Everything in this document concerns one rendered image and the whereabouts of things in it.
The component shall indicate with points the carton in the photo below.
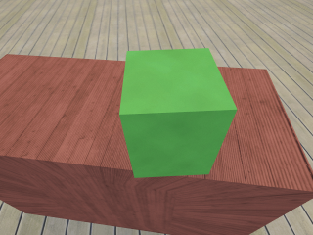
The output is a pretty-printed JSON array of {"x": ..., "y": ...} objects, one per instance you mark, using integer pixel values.
[{"x": 175, "y": 111}]

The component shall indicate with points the pedestal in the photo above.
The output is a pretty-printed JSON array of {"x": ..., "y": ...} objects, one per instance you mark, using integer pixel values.
[{"x": 63, "y": 153}]

